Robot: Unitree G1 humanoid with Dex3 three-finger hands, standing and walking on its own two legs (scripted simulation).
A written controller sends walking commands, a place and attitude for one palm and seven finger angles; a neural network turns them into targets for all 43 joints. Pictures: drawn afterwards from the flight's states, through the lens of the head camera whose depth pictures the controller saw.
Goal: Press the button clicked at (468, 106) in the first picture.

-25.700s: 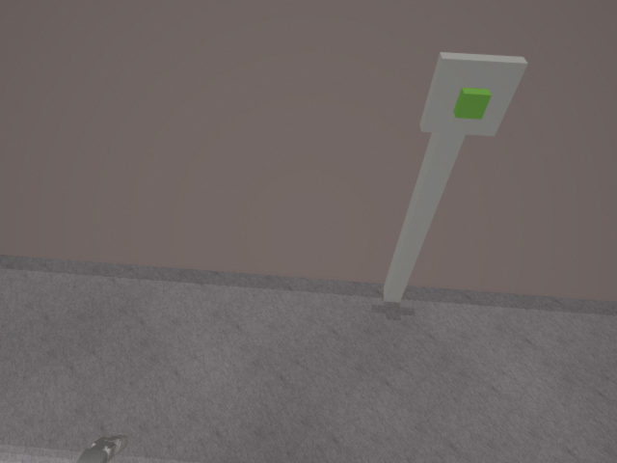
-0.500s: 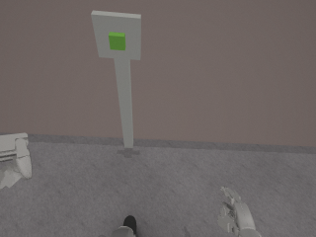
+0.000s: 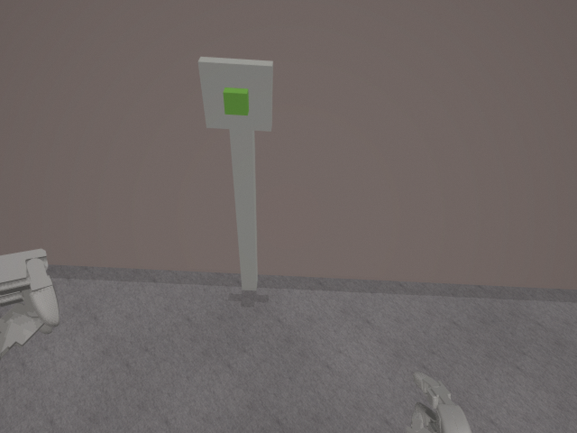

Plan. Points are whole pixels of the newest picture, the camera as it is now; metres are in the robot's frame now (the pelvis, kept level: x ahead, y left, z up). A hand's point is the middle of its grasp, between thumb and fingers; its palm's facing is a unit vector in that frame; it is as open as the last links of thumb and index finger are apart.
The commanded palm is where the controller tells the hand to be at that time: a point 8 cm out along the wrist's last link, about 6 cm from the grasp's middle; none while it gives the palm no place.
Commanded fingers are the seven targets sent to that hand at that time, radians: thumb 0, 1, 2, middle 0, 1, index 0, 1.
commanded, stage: stop stepping back and stand still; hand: left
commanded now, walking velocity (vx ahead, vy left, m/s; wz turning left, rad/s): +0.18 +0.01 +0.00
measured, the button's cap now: (236, 100) +0.80 +0.15 +0.09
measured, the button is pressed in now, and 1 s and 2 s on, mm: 0 0 0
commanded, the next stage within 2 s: let the arm hang, fingers relaxed in 0.86 s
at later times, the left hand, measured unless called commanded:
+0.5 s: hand (16, 298) +0.20 +0.28 +0.18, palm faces +0.34 -0.78 -0.53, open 3.1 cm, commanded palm +0.15 +0.32 +0.18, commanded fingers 0.00 0.90 0.90 -1.30 -1.50 -1.30 -1.50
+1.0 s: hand (46, 298) +0.23 +0.28 +0.13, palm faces +0.28 -0.83 -0.49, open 3.1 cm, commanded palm none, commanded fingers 0.00 0.90 0.90 -1.19 -1.38 -1.19 -1.38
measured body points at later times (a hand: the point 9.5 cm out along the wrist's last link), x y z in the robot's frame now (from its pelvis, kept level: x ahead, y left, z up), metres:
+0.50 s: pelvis +0.02 +0.04 +0.00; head +0.03 +0.04 +0.45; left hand +0.18 +0.32 +0.21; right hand +0.19 -0.17 -0.08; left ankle +0.05 +0.14 -0.73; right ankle +0.04 -0.07 -0.73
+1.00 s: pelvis +0.04 +0.04 +0.01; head +0.05 +0.04 +0.46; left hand +0.21 +0.33 +0.16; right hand +0.22 -0.20 -0.07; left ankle +0.05 +0.14 -0.73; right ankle +0.04 -0.07 -0.73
